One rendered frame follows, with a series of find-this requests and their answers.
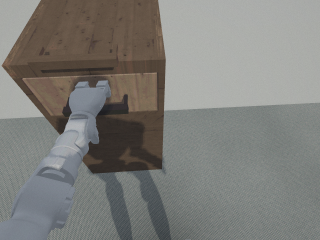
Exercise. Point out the drawer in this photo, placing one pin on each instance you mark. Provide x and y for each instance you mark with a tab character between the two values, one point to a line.
141	89

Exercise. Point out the handle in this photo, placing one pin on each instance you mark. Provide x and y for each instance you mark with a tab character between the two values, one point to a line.
107	109
73	61

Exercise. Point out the cabinet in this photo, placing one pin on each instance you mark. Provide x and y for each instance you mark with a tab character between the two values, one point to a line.
130	28

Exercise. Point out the robot left hand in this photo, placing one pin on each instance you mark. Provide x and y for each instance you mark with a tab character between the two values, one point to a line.
90	99

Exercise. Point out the robot left forearm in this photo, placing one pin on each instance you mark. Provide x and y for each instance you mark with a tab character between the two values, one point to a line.
65	157

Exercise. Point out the left robot upper arm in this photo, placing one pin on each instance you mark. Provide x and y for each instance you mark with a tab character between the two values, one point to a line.
44	206

